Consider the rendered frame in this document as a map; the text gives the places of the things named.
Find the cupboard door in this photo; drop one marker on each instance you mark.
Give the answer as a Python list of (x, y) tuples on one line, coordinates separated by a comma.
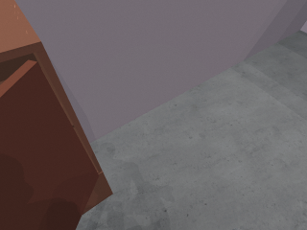
[(46, 175)]

